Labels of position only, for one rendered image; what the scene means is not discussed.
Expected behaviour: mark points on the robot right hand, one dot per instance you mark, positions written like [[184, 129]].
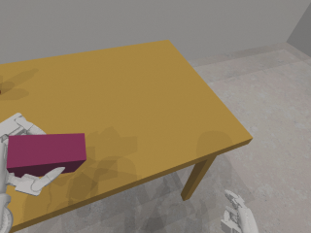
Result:
[[242, 221]]

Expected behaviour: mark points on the left robot forearm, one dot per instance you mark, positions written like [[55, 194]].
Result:
[[6, 216]]

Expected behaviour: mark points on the table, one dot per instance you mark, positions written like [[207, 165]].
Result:
[[145, 113]]

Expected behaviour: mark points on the robot left hand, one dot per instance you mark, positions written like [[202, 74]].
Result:
[[14, 126]]

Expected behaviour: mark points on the sponge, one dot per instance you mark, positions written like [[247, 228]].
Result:
[[36, 155]]

